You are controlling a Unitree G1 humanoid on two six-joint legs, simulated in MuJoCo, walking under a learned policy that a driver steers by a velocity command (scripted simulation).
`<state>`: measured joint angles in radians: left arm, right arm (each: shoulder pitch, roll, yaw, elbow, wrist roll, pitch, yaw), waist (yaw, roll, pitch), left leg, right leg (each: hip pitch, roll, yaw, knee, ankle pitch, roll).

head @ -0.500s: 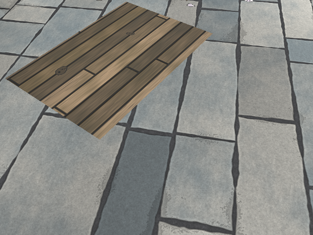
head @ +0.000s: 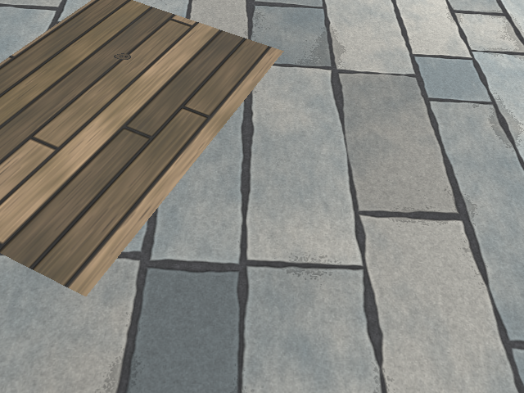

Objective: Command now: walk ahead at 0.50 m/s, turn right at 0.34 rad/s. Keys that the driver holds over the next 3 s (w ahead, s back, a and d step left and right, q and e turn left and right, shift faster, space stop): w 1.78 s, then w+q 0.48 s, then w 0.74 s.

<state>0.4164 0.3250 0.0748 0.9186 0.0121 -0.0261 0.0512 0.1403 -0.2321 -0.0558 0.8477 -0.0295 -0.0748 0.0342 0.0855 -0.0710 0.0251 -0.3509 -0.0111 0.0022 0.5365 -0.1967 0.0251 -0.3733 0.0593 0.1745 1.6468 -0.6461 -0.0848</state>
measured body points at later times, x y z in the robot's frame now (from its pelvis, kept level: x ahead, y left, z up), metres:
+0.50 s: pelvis +0.24 -0.01 +0.00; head +0.26 -0.03 +0.45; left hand +0.42 +0.22 -0.11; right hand +0.19 -0.24 -0.15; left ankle +0.13 +0.11 -0.65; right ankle +0.28 -0.07 -0.73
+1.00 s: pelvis +0.50 +0.02 +0.00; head +0.53 +0.03 +0.44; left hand +0.46 +0.27 -0.16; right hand +0.64 -0.23 -0.12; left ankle +0.58 +0.09 -0.73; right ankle +0.31 -0.08 -0.67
